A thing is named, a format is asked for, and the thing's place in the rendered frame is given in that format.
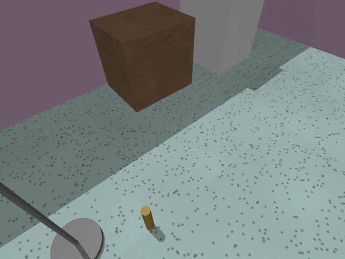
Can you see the can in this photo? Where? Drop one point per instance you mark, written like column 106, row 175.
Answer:
column 147, row 217

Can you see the floor lamp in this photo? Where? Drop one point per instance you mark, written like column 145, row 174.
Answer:
column 79, row 239

